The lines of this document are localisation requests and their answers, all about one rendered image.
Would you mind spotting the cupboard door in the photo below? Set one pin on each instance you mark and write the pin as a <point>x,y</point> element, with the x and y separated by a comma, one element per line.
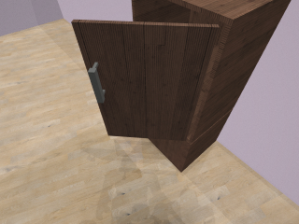
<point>152,72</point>

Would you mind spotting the handle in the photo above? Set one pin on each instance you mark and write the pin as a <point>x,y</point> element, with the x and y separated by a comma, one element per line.
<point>97,87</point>

